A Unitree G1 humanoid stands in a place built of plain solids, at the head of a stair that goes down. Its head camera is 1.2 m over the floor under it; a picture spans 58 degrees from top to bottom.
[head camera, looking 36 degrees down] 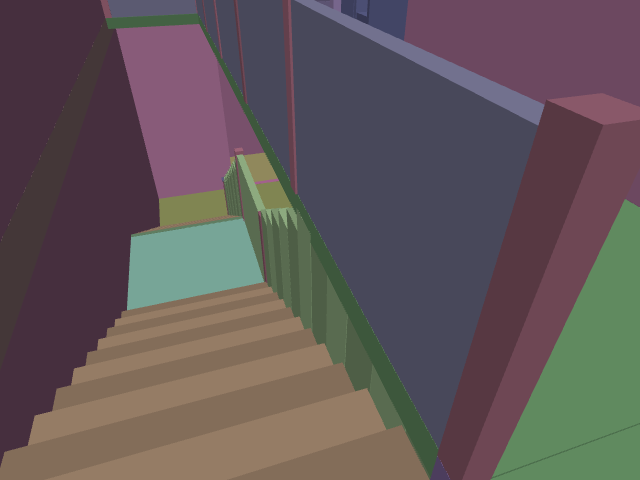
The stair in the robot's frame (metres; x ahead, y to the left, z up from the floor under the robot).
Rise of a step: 0.17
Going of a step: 0.28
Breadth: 1.44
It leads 18 degrees to the left of straight ahead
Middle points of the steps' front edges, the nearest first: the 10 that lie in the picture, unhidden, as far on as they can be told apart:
0.86 0.49 -0.33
1.12 0.58 -0.50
1.38 0.66 -0.67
1.65 0.74 -0.83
1.91 0.83 -1.00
2.17 0.91 -1.17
2.43 1.00 -1.33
2.69 1.08 -1.50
2.96 1.16 -1.67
3.22 1.25 -1.84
